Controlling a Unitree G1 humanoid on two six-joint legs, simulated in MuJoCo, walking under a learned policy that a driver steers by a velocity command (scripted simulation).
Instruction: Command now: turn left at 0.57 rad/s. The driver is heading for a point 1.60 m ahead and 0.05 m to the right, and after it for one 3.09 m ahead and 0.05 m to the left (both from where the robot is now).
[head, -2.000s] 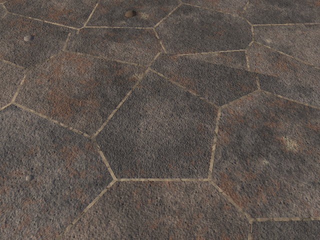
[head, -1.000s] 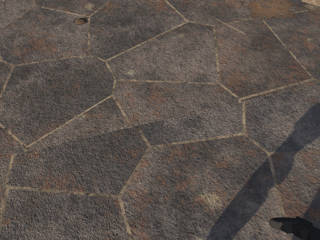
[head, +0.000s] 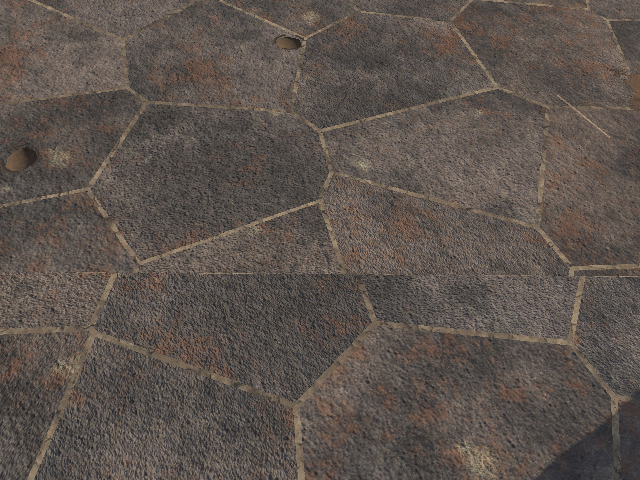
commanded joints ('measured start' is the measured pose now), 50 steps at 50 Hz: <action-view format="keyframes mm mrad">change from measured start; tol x16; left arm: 1 -45 73 13 -83 0 -11 5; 14 -27 225 18 -135 4 -51 36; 50 65 37 -32 243 -12 -48 9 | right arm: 1 46 -167 -46 -52 -7 -6 -6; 50 -27 -60 57 264 -6 -54 -36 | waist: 1 -31 150 -81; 11 32 156 -107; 14 -25 -195 -87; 27 20 -157 -85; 31 59 128 -97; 50 18 35 -18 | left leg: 1 145 258 -283 -79 289 152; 10 34 213 -420 -8 361 102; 12 -63 146 -381 54 209 18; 14 -271 -118 -65 370 -384 -69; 18 -198 -27 -51 656 -247 -104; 26 -51 19 75 197 -271 -113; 29 147 50 61 -142 43 -76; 31 157 244 -156 -108 200 -11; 50 38 169 -72 -137 78 -16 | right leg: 1 -90 6 17 -69 -5 4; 9 126 66 31 -308 -44 -36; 12 371 22 50 -646 150 -67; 14 394 -366 494 -772 292 -231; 20 335 -172 165 -683 516 -236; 29 304 -153 169 -585 490 -173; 32 337 -31 51 -612 176 -77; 50 381 -68 73 -653 297 -66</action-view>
